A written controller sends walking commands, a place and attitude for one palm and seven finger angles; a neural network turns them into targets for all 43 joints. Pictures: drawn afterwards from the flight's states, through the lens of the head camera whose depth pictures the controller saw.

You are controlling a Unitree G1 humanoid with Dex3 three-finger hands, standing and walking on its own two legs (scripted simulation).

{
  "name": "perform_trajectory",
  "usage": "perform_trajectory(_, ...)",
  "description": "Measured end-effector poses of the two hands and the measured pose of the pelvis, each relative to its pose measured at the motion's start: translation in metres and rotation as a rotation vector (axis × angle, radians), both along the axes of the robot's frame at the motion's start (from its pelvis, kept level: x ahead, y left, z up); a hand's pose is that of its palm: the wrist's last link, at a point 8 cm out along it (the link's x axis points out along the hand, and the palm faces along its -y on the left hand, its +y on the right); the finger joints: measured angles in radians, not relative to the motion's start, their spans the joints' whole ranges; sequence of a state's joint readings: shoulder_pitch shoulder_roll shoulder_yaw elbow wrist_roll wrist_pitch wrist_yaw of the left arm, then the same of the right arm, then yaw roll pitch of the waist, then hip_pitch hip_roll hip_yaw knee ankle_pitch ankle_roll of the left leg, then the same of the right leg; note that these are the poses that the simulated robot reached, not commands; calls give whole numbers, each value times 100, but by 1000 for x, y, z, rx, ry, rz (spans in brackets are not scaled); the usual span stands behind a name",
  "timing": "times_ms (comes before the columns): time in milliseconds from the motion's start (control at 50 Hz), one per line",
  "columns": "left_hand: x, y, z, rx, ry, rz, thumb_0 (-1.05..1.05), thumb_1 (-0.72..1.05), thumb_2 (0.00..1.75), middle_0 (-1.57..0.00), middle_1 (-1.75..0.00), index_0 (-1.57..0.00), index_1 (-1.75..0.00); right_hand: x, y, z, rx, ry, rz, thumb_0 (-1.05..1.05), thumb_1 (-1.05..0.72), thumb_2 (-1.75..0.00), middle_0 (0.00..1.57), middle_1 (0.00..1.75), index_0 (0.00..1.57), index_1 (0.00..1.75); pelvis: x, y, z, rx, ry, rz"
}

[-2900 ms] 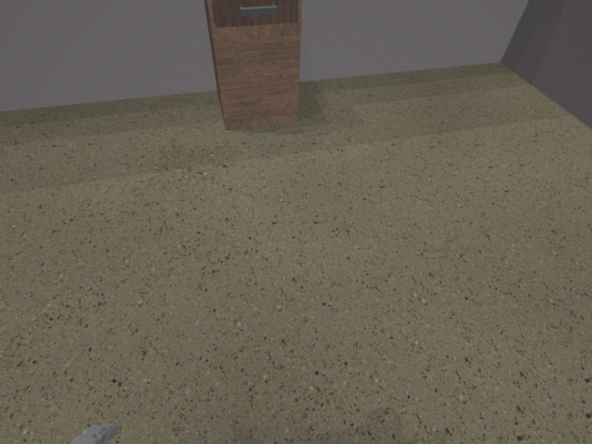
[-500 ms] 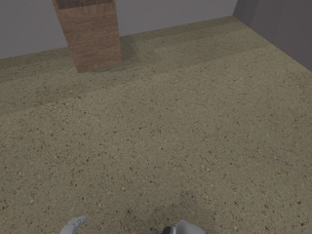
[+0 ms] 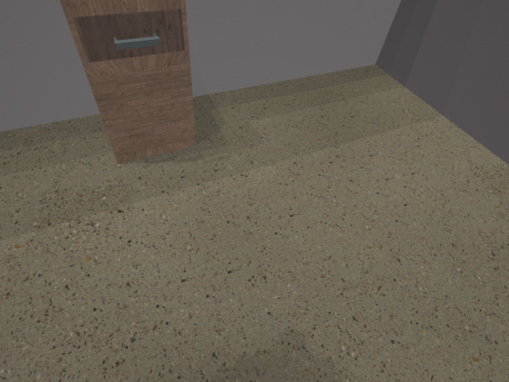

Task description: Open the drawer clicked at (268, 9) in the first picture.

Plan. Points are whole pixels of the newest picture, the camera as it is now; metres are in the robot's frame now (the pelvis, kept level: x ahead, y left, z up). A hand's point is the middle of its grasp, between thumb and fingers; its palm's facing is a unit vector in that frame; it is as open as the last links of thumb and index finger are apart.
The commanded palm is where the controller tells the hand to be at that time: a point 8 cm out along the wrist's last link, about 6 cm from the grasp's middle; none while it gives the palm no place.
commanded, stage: walk to a spot facing it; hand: left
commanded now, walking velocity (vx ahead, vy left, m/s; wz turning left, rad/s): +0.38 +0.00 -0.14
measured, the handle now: (136, 40) +1.28 +0.55 -0.11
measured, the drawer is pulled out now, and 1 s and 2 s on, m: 0.00 0.00 0.00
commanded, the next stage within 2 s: turn to face it in 1.24 s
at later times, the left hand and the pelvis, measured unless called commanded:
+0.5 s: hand (206, 277) +0.34 +0.12 -0.16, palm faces -0.02 -0.98 -0.19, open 7.3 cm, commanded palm none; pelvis +0.24 -0.05 +0.00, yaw -3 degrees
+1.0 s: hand (186, 239) +0.44 +0.18 -0.17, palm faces +0.02 -0.99 -0.14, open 7.4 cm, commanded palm none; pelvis +0.45 +0.01 +0.01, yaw -4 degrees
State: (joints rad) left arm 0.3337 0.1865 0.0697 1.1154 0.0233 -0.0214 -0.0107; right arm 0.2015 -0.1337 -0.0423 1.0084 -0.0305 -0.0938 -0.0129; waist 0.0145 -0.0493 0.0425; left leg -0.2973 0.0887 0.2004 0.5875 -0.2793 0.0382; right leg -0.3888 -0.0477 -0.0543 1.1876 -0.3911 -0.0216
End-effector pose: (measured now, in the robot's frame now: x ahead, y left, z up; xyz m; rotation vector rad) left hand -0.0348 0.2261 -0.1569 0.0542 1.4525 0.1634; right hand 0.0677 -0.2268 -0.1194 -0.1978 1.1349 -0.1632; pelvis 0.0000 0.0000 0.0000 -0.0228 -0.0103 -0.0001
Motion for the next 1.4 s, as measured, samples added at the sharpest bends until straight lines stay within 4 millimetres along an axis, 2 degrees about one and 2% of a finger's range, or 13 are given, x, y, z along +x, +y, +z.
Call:
perform_trajectory(180,162,10,23,29,-163,-87,1,91,90,-20,-29,-19,-30,-32,7,1,29,267,-137,-1,-94,-89,20,30,20,30,80,4,14,18,16,-36)
perform_trajectory(300,280,-18,25,35,-248,-190,1,91,90,-20,-29,-19,-30,-41,16,-11,109,431,-232,0,-92,-89,20,30,20,30,141,-14,4,32,11,-59)
perform_trajectory(380,350,-44,17,52,-346,-222,1,91,90,-20,-29,-19,-30,-26,10,-28,161,523,-263,0,-91,-89,20,30,20,30,187,-37,-15,36,-2,-58)
perform_trajectory(460,370,-57,20,53,-355,-182,0,91,90,-20,-29,-19,-30,37,-11,-34,156,476,-237,0,-91,-89,20,30,20,30,219,-48,-11,22,-18,-53)
perform_trajectory(580,373,-44,32,100,-270,-123,-2,96,90,-20,-30,-20,-30,180,-42,-23,103,212,-162,0,-91,-89,20,30,19,30,269,-52,6,10,-1,-48)
perform_trajectory(660,370,-37,29,85,-190,-92,-2,94,90,-20,-30,-20,-30,261,-57,-10,52,102,-109,1,-94,-89,20,30,19,30,303,-46,9,2,1,-38)
perform_trajectory(800,363,-23,5,17,-24,-4,0,92,90,-20,-30,-20,-30,391,-42,3,-10,-14,10,1,-93,-89,19,30,19,30,372,-20,-1,-19,-12,-26)
perform_trajectory(860,372,-13,-7,-8,55,-3,0,91,90,-20,-30,-20,-30,429,-27,1,-28,-70,23,0,-92,-89,19,30,19,30,399,-5,-10,-7,-25,-42)
perform_trajectory(940,419,0,1,-8,50,-38,1,91,90,-20,-30,-19,-30,435,-7,2,-5,-44,-24,0,-91,-89,20,30,20,30,429,4,-1,0,-33,-62)
perform_trajectory(1140,594,1,26,30,-162,-133,1,91,90,-20,-29,-19,-30,393,3,-3,45,213,-198,-1,-94,-89,20,30,20,30,506,1,14,26,-21,-113)
perform_trajectory(1300,736,-47,30,56,-254,-301,1,91,90,-20,-29,-19,-30,376,10,-22,158,396,-345,0,-91,-89,20,30,20,30,574,-35,2,45,-21,-184)
perform_trajectory(1360,784,-73,23,70,-324,-342,1,91,90,-20,-29,-19,-30,384,2,-36,200,457,-376,0,-91,-89,20,30,20,30,602,-59,-14,53,-22,-196)
perform_trajectory(1400,801,-87,22,72,-354,-339,0,91,90,-20,-29,-19,-30,400,-9,-42,209,468,-376,0,-91,-89,20,30,20,30,613,-69,-16,43,-28,-196)
